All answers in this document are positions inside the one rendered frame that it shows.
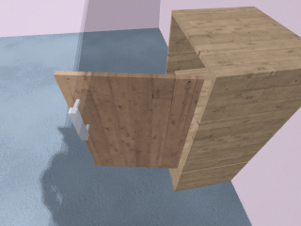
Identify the cupboard door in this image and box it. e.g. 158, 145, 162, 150
54, 71, 205, 169

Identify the handle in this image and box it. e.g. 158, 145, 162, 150
68, 99, 90, 140

